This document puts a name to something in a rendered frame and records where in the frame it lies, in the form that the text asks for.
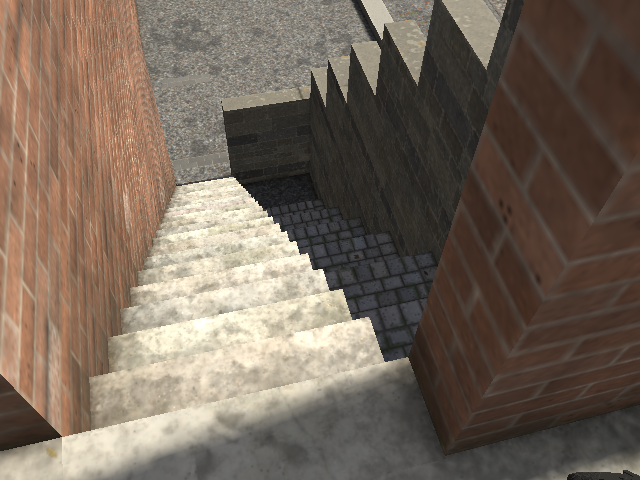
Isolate stairs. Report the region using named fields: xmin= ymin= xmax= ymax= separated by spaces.
xmin=89 ymin=175 xmax=385 ymax=430

